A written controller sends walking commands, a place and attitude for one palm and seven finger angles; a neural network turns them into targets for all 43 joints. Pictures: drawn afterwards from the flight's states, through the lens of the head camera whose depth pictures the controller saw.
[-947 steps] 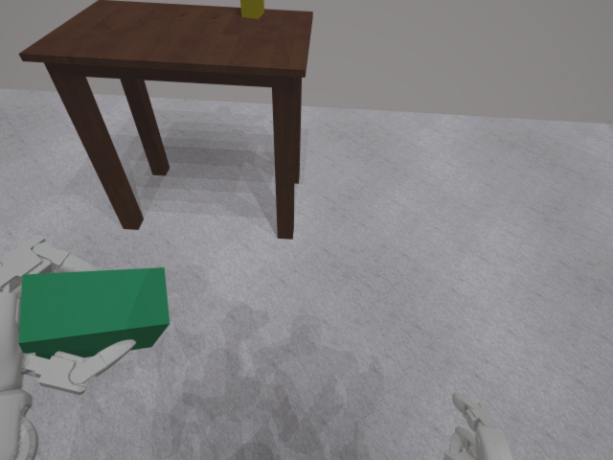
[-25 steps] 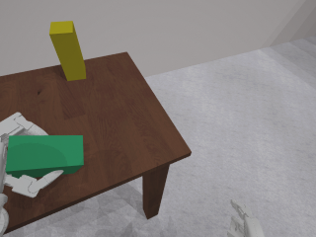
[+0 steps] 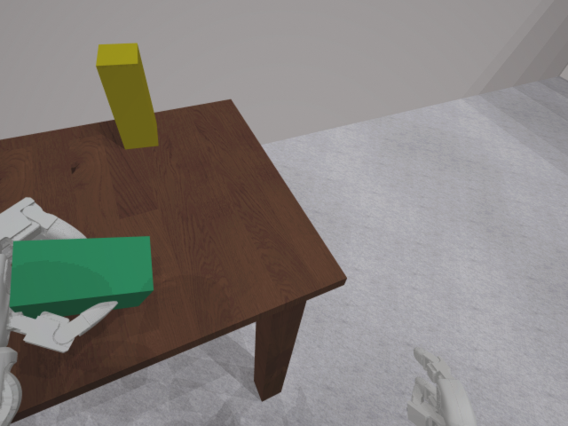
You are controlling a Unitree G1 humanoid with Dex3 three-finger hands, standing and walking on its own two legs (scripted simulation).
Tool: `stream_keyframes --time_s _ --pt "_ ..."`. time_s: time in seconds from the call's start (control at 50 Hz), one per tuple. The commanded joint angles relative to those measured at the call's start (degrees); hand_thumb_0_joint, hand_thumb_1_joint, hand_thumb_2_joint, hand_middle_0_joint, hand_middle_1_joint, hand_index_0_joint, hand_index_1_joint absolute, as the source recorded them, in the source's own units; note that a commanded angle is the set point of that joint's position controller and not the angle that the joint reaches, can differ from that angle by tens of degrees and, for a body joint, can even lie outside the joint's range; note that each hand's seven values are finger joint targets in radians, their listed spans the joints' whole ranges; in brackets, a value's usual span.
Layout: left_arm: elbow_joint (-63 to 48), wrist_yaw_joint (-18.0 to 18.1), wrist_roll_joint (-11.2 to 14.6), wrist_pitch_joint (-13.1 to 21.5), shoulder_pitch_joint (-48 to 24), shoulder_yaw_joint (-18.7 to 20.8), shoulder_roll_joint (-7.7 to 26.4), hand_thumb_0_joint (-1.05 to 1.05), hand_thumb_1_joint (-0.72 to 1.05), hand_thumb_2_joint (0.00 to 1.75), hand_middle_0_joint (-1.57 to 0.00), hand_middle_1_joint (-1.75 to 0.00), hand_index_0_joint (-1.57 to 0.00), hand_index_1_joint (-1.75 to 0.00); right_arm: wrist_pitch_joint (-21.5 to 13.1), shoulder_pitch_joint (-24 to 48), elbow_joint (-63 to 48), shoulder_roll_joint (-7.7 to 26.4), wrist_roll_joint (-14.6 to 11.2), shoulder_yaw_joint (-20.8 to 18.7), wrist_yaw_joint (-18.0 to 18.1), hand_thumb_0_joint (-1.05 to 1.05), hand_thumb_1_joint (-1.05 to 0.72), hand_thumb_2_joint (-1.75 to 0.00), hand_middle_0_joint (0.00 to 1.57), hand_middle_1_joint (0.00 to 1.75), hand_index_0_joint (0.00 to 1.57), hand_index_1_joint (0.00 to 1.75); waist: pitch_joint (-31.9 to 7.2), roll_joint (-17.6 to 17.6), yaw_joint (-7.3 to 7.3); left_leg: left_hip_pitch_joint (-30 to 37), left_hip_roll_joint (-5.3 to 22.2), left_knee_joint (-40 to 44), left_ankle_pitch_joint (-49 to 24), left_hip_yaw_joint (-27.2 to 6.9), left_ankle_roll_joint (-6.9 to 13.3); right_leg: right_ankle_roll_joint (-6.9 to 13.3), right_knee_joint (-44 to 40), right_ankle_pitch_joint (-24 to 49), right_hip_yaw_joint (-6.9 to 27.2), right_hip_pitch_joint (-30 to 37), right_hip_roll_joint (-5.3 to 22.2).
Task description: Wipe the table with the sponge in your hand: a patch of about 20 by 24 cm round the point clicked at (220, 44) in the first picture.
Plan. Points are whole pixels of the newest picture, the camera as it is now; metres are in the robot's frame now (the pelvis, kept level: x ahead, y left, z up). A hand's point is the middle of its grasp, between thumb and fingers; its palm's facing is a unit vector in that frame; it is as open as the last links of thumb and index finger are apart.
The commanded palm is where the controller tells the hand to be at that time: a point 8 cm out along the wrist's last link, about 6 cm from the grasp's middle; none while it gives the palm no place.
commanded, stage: look again from close up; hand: left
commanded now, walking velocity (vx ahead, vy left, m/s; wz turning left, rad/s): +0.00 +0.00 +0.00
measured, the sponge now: (105, 277) +0.23 +0.22 +0.14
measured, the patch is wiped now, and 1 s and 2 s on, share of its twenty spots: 0.00 0.00 0.00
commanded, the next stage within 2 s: come to a stop and stand still in 0.34 s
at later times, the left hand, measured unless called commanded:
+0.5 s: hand (46, 279) +0.21 +0.26 +0.17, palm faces +0.38 -0.81 -0.45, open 9.6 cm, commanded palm +0.15 +0.29 +0.18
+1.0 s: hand (57, 282) +0.21 +0.25 +0.16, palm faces +0.43 -0.84 -0.32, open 9.6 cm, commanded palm +0.15 +0.28 +0.18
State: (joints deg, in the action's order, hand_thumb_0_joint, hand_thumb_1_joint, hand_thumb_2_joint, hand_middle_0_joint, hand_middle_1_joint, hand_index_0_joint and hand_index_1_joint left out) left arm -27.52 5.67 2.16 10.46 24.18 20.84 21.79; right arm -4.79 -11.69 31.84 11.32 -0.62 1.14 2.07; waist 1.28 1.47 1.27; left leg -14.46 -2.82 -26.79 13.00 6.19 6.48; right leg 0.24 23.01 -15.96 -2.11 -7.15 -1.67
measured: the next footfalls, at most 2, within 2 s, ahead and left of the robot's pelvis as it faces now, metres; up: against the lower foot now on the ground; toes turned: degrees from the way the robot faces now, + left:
none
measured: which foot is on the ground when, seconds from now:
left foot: down 0.00-1.00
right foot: down 0.00-1.00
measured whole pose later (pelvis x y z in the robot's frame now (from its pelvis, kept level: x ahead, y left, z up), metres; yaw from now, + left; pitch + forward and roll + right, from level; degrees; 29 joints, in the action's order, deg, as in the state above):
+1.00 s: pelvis -0.01 -0.01 +0.00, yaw +0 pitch +0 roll -2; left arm -24.9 6.4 1.3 12.6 21.2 20.7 19.8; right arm -7.3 -13.3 33.4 11.7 -0.2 1.3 1.3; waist 0.6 1.9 1.9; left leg -15.4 -2.5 -26.6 11.9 5.8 6.1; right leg 0.7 23.2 -15.2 -2.5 -8.2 -2.0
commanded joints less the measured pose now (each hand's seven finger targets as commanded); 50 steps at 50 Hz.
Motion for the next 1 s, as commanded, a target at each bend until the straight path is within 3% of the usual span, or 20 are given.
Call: stream_keyframes --time_s 0.0,0.14,0.16,0.24,0.26,0.36,0.44,0.46,0.48,0.5,0.52,0.54,0.58,0.62,0.66,0.7,0.74,0.78,0.86,0.98 --pt "-12.2 0.9 0.3 3.2 -5.8 4.5 8.6 0.0 0.1 1.3 -1.2 -1.6 -1.2 -1.6 -3.2 4.9 -8.7 7.9 -0.2 -3.2 1.0 0.0 -0.9 -0.9 0.2 0.3 0.2 0.3 -7.2 -6.6 -0.56 6.2 10.0 7.3 -9.0 -11.2 -5.8 1.5 -1.8 8.5 4.0 -1.7 4.1" --pt "-11.6 1.2 -0.1 3.2 -5.1 5.8 9.7 0.0 0.1 1.3 -1.2 -1.6 -1.2 -1.6 -3.7 5.2 -8.5 7.8 -0.2 -3.2 1.2 0.0 -0.9 -0.9 0.2 0.3 0.2 0.3 -6.0 -6.4 -0.24 4.1 10.5 10.9 0.3 -12.4 -6.0 1.3 -2.1 4.9 3.3 -1.1 3.5" --pt "-11.2 1.0 0.1 3.2 -5.0 4.5 7.9 0.0 0.1 1.3 -1.2 -1.6 -1.2 -1.6 -3.6 4.6 -8.5 7.7 0.0 -3.1 1.3 0.0 -0.9 -0.9 0.2 0.3 0.2 0.3 -6.0 -5.5 -0.33 3.9 10.5 11.3 0.5 -13.1 -6.2 1.4 -2.1 5.0 3.1 -0.8 3.3" --pt "-12.1 1.1 -0.3 3.3 -5.0 5.6 9.5 0.0 0.1 1.3 -1.2 -1.6 -1.2 -1.6 -4.2 5.0 -8.2 7.9 -0.1 -3.3 1.3 0.0 -0.9 -0.9 0.2 0.3 0.2 0.3 -6.8 -7.2 -0.25 5.4 10.6 11.7 -0.7 -12.7 -7.1 1.3 -1.4 4.9 2.7 -1.3 3.2" --pt "-11.8 1.0 0.0 3.3 -5.1 4.2 7.8 0.0 0.1 1.3 -1.2 -1.6 -1.2 -1.6 -4.1 4.7 -8.3 7.8 0.1 -3.2 1.2 0.0 -0.9 -0.9 0.2 0.3 0.2 0.3 -6.2 -6.9 -0.38 5.2 10.9 12.2 0.0 -13.2 -7.2 1.4 -1.3 4.5 2.6 -1.4 3.1" --pt "-10.7 1.0 -0.1 3.3 -3.8 4.6 8.0 0.0 0.1 1.3 -1.2 -1.6 -1.2 -1.6 -4.2 4.5 -8.3 7.7 0.1 -3.3 1.2 0.0 -0.9 -0.9 0.2 0.3 0.2 0.3 -6.1 -5.4 -0.24 4.8 10.7 12.1 0.2 -13.0 -7.2 1.4 -2.2 4.7 2.6 -0.8 3.2" --pt "-11.0 1.2 -0.2 3.2 -3.0 6.2 9.9 0.0 0.1 1.3 -1.2 -1.6 -1.2 -1.6 -4.3 4.9 -7.9 7.9 -0.2 -3.5 1.3 0.0 -0.9 -0.9 0.2 0.3 0.2 0.3 -7.2 -5.6 -0.17 6.5 10.2 10.2 -4.2 -11.7 -7.3 1.5 -2.5 5.9 2.8 -1.2 3.6" --pt "-27.5 1.5 -9.2 9.6 -64.6 36.6 53.3 0.0 0.1 1.3 -1.2 -1.6 -1.2 -1.6 -6.5 -0.1 -8.8 9.9 3.7 -2.4 -0.4 0.0 -0.9 -0.9 0.2 0.3 0.2 0.3 2.9 3.2 -0.34 -3.5 10.1 0.4 -10.0 -10.7 -4.1 1.2 -1.2 10.5 4.9 -13.9 6.7" --pt "8.6 -1.3 -3.2 7.5 -29.9 14.9 18.7 0.0 0.1 1.3 -1.2 -1.6 -1.2 -1.6 -6.6 4.4 -4.8 3.2 1.4 -0.5 -0.4 0.0 -0.9 -0.9 0.2 0.3 0.2 0.3 -8.7 -0.9 -0.45 6.9 8.7 2.8 -18.3 -14.8 -4.8 4.5 1.8 4.9 4.5 -13.4 7.4" --pt "9.2 -2.2 -1.4 7.1 -14.5 9.5 11.9 0.0 0.1 1.3 -1.2 -1.6 -1.2 -1.6 -7.5 0.8 -7.7 7.3 0.6 -3.6 -0.7 0.0 -0.9 -0.9 0.2 0.3 0.2 0.3 -13.2 -7.3 1.16 12.7 9.8 3.0 -19.9 -11.1 -6.1 3.6 2.0 7.0 7.6 -8.9 5.1" --pt "-2.0 -2.5 0.1 8.0 -11.9 6.3 10.1 0.0 0.1 1.3 -1.2 -1.6 -1.2 -1.6 -7.4 -0.3 -8.3 8.1 0.1 -4.2 -1.5 0.0 -0.9 -0.9 0.2 0.3 0.2 0.3 -14.2 -11.7 0.72 12.8 10.4 3.9 -22.4 -13.1 -6.4 2.3 3.6 6.7 6.8 -7.1 4.7" --pt "-3.8 -2.8 0.8 7.9 -4.9 2.5 4.7 0.0 0.1 1.3 -1.2 -1.6 -1.2 -1.6 -7.6 1.3 -8.1 7.0 -0.5 -4.5 -2.6 0.0 -0.9 -0.9 0.2 0.3 0.2 0.3 -16.2 -15.1 1.02 15.3 11.2 4.1 -24.3 -12.9 -6.5 2.1 6.9 3.1 4.8 -7.8 4.2" --pt "-12.3 -2.0 0.5 7.5 -2.0 4.0 7.8 0.0 0.1 1.3 -1.2 -1.6 -1.2 -1.6 -7.1 1.8 -9.2 8.0 0.1 -4.7 -3.9 0.0 -0.9 -0.9 0.2 0.3 0.2 0.3 -14.0 -9.5 1.12 10.6 13.5 6.6 -19.7 -14.4 -5.8 1.4 7.5 0.2 3.9 -6.5 4.3" --pt "-12.6 -1.0 0.4 6.9 -0.4 5.6 9.3 0.0 0.1 1.3 -1.2 -1.6 -1.2 -1.6 -6.7 2.6 -9.7 8.1 0.0 -4.1 -3.6 0.0 -0.9 -0.9 0.2 0.3 0.2 0.3 -11.2 -3.0 0.75 3.6 12.8 7.4 -10.5 -13.6 -6.0 1.3 4.0 3.0 4.0 -2.8 4.5" --pt "-10.6 0.2 0.7 6.4 -0.2 8.6 11.2 0.0 0.1 1.3 -1.2 -1.6 -1.2 -1.6 -5.7 3.0 -9.6 8.1 -0.2 -4.0 -2.3 0.0 -0.9 -0.9 0.2 0.3 0.2 0.3 -9.4 0.1 0.27 0.7 11.1 7.5 -3.5 -12.7 -6.0 1.5 1.5 3.5 4.3 -1.9 4.7" --pt "-10.0 0.6 1.0 6.5 -3.6 10.0 12.6 0.0 0.1 1.3 -1.2 -1.6 -1.2 -1.6 -5.3 3.7 -9.6 7.9 -0.2 -3.5 -0.9 0.0 -0.9 -0.9 0.2 0.3 0.2 0.3 -7.1 -0.7 -0.17 0.6 10.0 7.9 0.5 -12.7 -5.8 1.8 -0.2 2.0 5.6 -3.8 4.9" --pt "-10.9 1.0 0.7 6.6 -7.9 10.8 14.4 0.0 0.1 1.3 -1.2 -1.6 -1.2 -1.6 -5.0 4.2 -9.1 7.8 -0.1 -3.2 0.2 0.0 -0.9 -0.9 0.2 0.3 0.2 0.3 -5.9 -4.9 -0.44 0.7 9.9 8.4 2.7 -12.8 -5.3 1.8 -0.5 1.2 5.7 -4.7 4.8" --pt "-9.9 0.9 0.6 6.6 -9.5 8.5 12.0 0.0 0.1 1.3 -1.2 -1.6 -1.2 -1.6 -5.1 3.8 -9.0 7.3 -0.1 -3.0 0.5 0.0 -0.9 -0.9 0.2 0.3 0.2 0.3 -6.3 -6.6 -0.41 0.9 9.9 9.0 4.0 -13.3 -5.0 1.9 -0.6 1.6 5.5 -3.6 4.6" --pt "-10.3 0.8 0.0 6.2 -9.8 3.8 7.7 0.0 0.1 1.3 -1.2 -1.6 -1.2 -1.6 -5.9 3.9 -8.1 7.6 -0.1 -2.9 0.2 0.0 -0.9 -0.9 0.2 0.3 0.2 0.3 -7.0 -5.8 -0.55 4.1 9.1 7.2 1.6 -11.8 -4.5 1.9 -2.9 4.0 6.6 -4.0 4.7" --pt "-10.3 1.4 -0.6 5.1 -7.7 3.7 7.8 0.0 0.1 1.3 -1.2 -1.6 -1.2 -1.6 -5.5 4.4 -7.8 7.7 0.3 -2.9 0.2 0.0 -0.9 -0.9 0.2 0.3 0.2 0.3 -7.2 -5.2 -0.41 4.9 9.0 6.6 -4.2 -11.4 -4.7 1.7 -3.0 8.2 6.1 -3.0 4.6"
